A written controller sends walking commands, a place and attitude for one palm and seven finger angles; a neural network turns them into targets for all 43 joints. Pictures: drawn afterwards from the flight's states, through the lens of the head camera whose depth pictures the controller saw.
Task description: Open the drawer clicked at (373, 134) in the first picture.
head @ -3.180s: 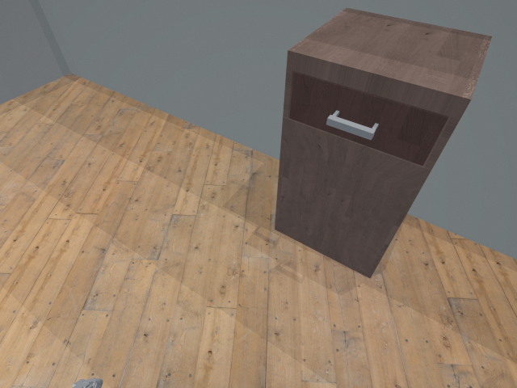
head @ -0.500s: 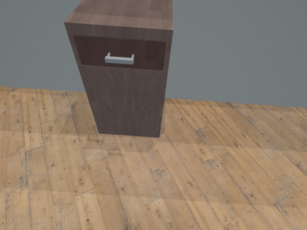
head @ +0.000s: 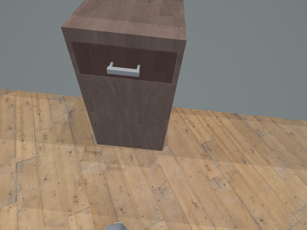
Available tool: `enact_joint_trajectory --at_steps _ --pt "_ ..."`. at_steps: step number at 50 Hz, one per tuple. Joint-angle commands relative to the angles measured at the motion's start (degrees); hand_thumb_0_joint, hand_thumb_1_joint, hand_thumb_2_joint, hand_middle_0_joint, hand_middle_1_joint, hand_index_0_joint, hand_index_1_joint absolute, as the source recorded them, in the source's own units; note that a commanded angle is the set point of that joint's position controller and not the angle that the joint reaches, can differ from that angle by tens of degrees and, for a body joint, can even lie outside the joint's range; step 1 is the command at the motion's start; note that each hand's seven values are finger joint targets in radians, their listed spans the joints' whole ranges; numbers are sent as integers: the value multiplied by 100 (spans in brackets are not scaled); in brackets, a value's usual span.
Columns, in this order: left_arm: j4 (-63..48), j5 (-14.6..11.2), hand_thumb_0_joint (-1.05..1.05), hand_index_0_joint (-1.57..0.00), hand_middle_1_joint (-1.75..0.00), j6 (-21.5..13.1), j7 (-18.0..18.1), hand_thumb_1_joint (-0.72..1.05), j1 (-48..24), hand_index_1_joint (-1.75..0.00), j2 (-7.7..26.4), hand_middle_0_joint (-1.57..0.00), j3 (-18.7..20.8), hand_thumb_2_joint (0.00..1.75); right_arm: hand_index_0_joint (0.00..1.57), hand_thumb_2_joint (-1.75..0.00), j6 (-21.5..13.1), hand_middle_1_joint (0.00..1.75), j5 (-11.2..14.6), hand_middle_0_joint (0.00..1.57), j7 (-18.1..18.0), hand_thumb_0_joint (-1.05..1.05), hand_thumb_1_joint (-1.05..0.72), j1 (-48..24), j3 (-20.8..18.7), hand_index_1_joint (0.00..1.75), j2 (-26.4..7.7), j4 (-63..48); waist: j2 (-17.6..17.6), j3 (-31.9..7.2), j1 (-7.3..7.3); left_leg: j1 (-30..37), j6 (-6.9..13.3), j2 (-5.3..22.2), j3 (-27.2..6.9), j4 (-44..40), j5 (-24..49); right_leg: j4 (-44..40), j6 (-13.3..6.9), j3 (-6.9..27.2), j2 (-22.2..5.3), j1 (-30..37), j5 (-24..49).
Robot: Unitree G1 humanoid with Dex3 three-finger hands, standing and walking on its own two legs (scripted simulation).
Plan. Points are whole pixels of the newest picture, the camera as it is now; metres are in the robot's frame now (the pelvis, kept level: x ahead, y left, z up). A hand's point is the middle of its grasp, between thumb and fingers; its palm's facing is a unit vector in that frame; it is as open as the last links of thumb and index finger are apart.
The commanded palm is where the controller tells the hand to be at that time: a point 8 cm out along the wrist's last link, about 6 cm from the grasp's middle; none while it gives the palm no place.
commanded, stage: take the last steps up to it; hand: left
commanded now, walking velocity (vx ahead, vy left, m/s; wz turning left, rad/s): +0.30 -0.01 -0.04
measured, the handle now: (124, 68) +0.72 +0.18 -0.02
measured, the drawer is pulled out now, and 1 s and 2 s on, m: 0.00 0.00 0.00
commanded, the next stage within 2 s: come to a stop and stand still in 0.32 s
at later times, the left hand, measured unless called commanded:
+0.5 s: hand (109, 186) +0.27 +0.15 -0.14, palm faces +0.02 -0.98 -0.21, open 7.3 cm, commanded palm none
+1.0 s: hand (87, 189) +0.26 +0.23 -0.16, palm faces +0.06 -0.98 -0.21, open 7.3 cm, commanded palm none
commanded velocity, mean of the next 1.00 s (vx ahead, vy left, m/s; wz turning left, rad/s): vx -0.03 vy -0.02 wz -0.01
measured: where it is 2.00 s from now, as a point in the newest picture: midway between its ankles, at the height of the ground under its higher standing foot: outside the picture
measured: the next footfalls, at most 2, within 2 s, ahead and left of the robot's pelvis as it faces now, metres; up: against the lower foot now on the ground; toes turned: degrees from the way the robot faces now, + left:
right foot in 0.42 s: +0.27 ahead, -0.12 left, +0.00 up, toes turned -10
left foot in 0.78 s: +0.30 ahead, +0.11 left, +0.00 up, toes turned +7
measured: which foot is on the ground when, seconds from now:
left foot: down 0.00-0.42, up 0.44-0.76, down 0.78-1.00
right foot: up 0.00-0.40, down 0.42-0.80, up 0.82-1.00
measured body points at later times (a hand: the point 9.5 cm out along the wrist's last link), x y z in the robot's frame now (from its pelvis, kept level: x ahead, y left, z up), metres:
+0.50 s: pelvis +0.18 -0.02 +0.01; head +0.20 -0.04 +0.46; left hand +0.26 +0.21 -0.13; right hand +0.13 -0.22 -0.16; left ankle +0.10 +0.10 -0.68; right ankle +0.23 -0.12 -0.71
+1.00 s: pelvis +0.21 +0.02 +0.02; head +0.25 +0.06 +0.47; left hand +0.25 +0.28 -0.14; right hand +0.31 -0.21 -0.10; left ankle +0.26 +0.10 -0.71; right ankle +0.13 -0.13 -0.62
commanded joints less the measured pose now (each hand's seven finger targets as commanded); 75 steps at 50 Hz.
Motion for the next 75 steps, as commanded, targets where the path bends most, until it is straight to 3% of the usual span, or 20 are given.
enact_joint_trajectory --at_steps 1,3,6,16,19,20,21,22,26,35,38,40,42,47,56,61,64,66,69,75 --pt "-783 -54 0 -20 -30 -132 -11 90 -380 -30 400 -20 49 90 20 -90 14 30 32 20 -269 0 -90 1742 -225 30 -1320 340 1661 -571 -637 2501 848 2084 -3573 -2845 -2263 4199 -411 364 153 -3384 -24" --pt "-717 15 0 -20 -30 -155 -108 90 -690 -30 297 -20 80 90 20 -90 -94 30 10 20 -280 0 -90 972 -67 30 -687 189 707 161 -361 1439 719 1631 -2500 -2893 -1625 4032 -354 407 -258 -3416 916" --pt "-548 55 0 -20 -30 -31 -121 90 -273 -30 57 -20 62 90 20 -90 -222 30 32 20 -313 0 -90 704 -4 30 -369 238 637 0 -31 1097 671 1230 -1330 -2843 -212 3214 -207 256 -334 -2791 1172" --pt "-1005 37 0 -20 -30 8 -116 90 -1327 -30 114 -20 62 90 20 -90 -73 30 -3 20 -267 0 -90 978 -72 30 -512 447 604 392 -186 1319 811 1194 -769 -2565 394 365 -71 -205 -151 -2128 1458" --pt "-793 52 0 -20 -30 -81 -92 90 -707 -30 260 -20 120 90 20 -90 -27 30 9 20 -274 0 -90 923 -49 30 -467 503 310 89 146 1225 467 816 -422 -1459 636 -680 -170 -401 112 -861 1895" --pt "-630 69 0 -20 -30 -153 -55 90 -212 -30 576 -20 176 90 20 -90 -44 30 57 20 -243 0 -90 970 -17 30 -314 489 -228 -252 347 710 246 456 -66 -422 476 -940 -388 219 -362 85 1891" --pt "-531 72 0 -20 -30 -207 16 90 234 -30 1091 -20 269 90 20 -90 -60 30 90 20 -187 0 -90 1140 59 30 33 374 -1441 -507 390 -437 -25 -236 387 1006 -1031 -1520 -917 1934 -1635 926 2305" --pt "-522 -35 0 -20 -30 -215 53 90 409 -30 1236 -20 274 90 20 -90 17 30 90 20 -225 0 -90 955 70 30 -162 264 -1452 -732 453 -456 -66 -253 -99 1903 -2205 -1936 -1309 2483 -2102 674 2989" --pt "-843 15 0 -20 -30 -76 228 90 -1147 -30 657 -20 75 90 20 -90 268 30 166 20 -319 0 -90 800 131 30 195 474 -239 -241 -104 424 -215 13 -614 1301 -1559 -1445 -1200 674 -1513 -919 5592" --pt "-1160 28 0 -20 -30 203 258 90 -1498 -30 1083 -20 290 90 20 -90 526 30 96 20 -263 0 -90 302 -63 30 -189 -55 -844 -491 -52 391 -357 -280 -419 455 -870 -984 -1154 353 -1488 -609 5658" --pt "-1201 -38 0 -20 -30 276 229 90 -1533 -30 982 -20 260 90 20 -90 432 30 56 20 -261 0 -90 607 -82 30 -402 -7 -353 -709 -257 1644 -255 -57 -363 -1292 1352 -200 -591 53 -981 -1083 4097" --pt "-1270 -82 0 -20 -30 332 232 90 -1122 -30 537 -20 130 90 20 -90 385 30 13 20 -269 0 -90 521 -185 30 -1190 -240 1862 -807 -231 1834 867 1896 -2146 -1915 4642 1898 -36 -171 239 -2033 -760" --pt "-1175 -43 0 -20 -30 397 270 90 -1165 -30 664 -20 178 90 20 -90 353 30 9 20 -402 0 -90 92 -121 30 -1129 -351 1555 -767 -176 1460 1034 1778 -2035 -1798 4322 3192 -66 759 343 -2239 -736" --pt "-1014 -36 0 -20 -30 390 143 90 -924 -30 721 -20 206 90 20 -90 244 30 54 20 -460 0 -90 -144 -18 30 -827 -465 832 -734 -85 1913 815 1204 -1245 -1834 3767 3487 164 804 300 -2567 482" --pt "-1057 -15 0 -20 -30 430 51 90 -1102 -30 544 -20 44 90 20 -90 328 30 33 20 -334 0 -90 152 -114 30 -907 -148 1190 -406 -324 1662 733 1123 -1680 -2773 -284 951 33 289 141 -1773 37" --pt "-592 -46 0 -20 -30 335 93 90 -234 -30 426 -20 -17 90 20 -90 373 30 47 20 -251 0 -90 32 -170 30 -899 14 1092 -413 -10 990 272 694 -1257 -2895 -1140 -1154 -173 -156 333 -459 1031" --pt "-621 15 0 -20 -30 226 161 90 -329 -30 966 -20 19 90 20 -90 424 30 124 20 -190 0 -90 152 -13 30 -198 25 -581 4 -116 666 -310 -215 -433 -1417 -875 -2720 -750 1489 -1108 -1216 -434" --pt "-801 -8 0 -20 -30 191 212 90 -1132 -30 915 -20 12 90 20 -90 539 30 57 20 -184 0 -90 15 -14 30 -254 75 -1425 726 -151 936 -175 -185 -622 -178 -726 -3246 -875 1777 -1253 -2758 -1223" --pt "-716 -45 0 -20 -30 100 185 90 -1163 -30 560 -20 -77 90 20 -90 444 30 66 20 -219 0 -90 608 92 30 -87 389 -687 639 -299 771 -129 -143 -644 -190 -321 -2438 -768 964 -747 -1928 710" --pt "-268 -145 0 -20 -30 26 166 90 -413 -30 253 -20 -167 90 20 -90 239 30 74 20 -399 0 -90 851 227 30 -190 730 7 188 -61 1554 -136 144 -834 -1616 1042 -1710 -394 720 -201 -1275 2090"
